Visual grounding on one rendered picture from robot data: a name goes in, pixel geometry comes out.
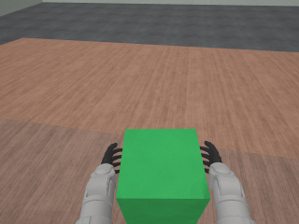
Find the right robot forearm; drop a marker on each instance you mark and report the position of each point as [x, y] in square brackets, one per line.
[228, 194]

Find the carton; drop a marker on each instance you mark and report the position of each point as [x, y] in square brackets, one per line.
[162, 178]

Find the left robot forearm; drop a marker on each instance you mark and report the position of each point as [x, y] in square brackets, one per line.
[98, 196]

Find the left robot hand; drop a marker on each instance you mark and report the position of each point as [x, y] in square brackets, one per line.
[109, 158]

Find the right robot hand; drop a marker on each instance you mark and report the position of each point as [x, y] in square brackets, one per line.
[213, 156]

